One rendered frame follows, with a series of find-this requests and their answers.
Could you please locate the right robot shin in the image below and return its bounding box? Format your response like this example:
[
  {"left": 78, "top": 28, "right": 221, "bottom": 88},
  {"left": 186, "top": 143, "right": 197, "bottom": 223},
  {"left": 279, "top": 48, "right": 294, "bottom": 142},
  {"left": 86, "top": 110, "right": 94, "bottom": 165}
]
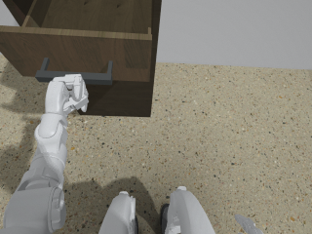
[{"left": 165, "top": 186, "right": 186, "bottom": 234}]

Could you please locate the handle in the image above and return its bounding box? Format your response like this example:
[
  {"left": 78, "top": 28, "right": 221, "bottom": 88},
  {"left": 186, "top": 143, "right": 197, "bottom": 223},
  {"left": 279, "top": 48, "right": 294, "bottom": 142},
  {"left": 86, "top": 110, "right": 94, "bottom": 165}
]
[{"left": 35, "top": 58, "right": 113, "bottom": 86}]

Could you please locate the left robot upper arm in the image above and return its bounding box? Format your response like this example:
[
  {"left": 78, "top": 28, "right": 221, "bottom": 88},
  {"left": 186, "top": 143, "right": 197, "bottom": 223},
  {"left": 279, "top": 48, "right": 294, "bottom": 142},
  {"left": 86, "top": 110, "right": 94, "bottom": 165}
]
[{"left": 0, "top": 186, "right": 66, "bottom": 234}]

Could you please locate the left robot hand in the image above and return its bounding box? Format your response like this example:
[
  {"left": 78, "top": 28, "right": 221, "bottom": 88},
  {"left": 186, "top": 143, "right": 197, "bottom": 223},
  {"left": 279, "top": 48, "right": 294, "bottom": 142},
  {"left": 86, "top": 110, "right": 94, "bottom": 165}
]
[{"left": 45, "top": 74, "right": 89, "bottom": 119}]

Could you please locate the drawer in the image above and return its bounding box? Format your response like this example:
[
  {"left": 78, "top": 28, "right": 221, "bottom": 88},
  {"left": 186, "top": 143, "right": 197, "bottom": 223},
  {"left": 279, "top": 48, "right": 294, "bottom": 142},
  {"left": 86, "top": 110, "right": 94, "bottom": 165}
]
[{"left": 0, "top": 0, "right": 152, "bottom": 82}]

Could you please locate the robot left forearm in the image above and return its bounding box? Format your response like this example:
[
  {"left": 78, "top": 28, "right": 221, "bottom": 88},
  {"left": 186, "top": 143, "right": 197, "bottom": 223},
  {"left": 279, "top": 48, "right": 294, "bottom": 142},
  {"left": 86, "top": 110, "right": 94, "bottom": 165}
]
[{"left": 3, "top": 112, "right": 68, "bottom": 228}]

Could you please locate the cabinet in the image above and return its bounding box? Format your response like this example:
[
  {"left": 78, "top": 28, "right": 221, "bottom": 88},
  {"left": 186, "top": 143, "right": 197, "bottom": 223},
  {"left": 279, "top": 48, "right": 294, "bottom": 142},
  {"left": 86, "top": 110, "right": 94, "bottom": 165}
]
[{"left": 2, "top": 0, "right": 162, "bottom": 118}]

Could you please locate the right robot hand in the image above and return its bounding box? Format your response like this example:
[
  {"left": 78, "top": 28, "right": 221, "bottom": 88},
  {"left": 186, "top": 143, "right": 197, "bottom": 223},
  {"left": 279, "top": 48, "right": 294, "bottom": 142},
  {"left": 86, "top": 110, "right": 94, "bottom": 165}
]
[{"left": 234, "top": 214, "right": 263, "bottom": 234}]

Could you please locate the robot right thigh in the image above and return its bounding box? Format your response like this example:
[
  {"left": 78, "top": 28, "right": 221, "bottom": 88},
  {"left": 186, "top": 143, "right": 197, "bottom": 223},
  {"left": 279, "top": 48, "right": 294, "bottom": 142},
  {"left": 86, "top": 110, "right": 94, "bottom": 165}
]
[{"left": 170, "top": 190, "right": 215, "bottom": 234}]

